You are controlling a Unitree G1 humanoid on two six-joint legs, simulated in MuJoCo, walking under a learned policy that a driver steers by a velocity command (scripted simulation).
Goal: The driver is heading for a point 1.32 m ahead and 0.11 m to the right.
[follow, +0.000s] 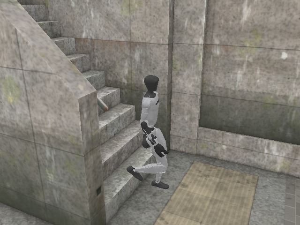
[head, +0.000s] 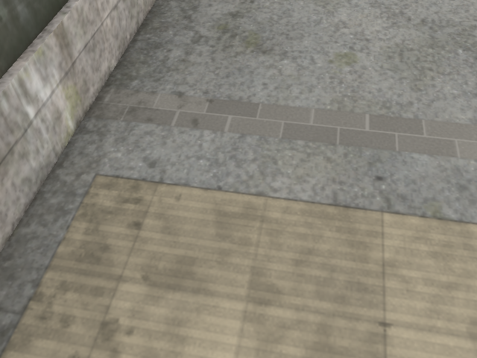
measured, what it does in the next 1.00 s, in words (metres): walks ahead: right foot, then left foot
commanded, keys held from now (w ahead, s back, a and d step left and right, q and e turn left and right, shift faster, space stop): w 0.02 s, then no key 0.44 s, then w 0.54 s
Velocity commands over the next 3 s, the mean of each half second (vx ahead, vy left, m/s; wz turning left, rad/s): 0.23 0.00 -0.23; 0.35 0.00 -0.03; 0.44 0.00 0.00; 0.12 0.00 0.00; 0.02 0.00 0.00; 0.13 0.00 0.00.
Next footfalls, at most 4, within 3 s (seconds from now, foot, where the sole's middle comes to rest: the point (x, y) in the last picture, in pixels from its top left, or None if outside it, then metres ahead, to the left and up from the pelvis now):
0.24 right None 0.31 -0.18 -0.77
0.54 left None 0.27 0.06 -0.77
0.88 right None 0.34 -0.21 -0.77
1.36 left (276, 294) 0.69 -0.01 -0.77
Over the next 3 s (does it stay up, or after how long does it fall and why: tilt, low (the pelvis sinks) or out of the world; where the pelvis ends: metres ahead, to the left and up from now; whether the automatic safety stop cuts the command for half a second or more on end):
stays up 0.73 -0.15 0.00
